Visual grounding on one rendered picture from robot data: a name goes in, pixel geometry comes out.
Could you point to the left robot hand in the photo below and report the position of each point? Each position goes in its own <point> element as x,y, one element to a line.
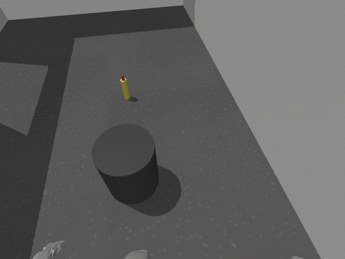
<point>50,250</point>

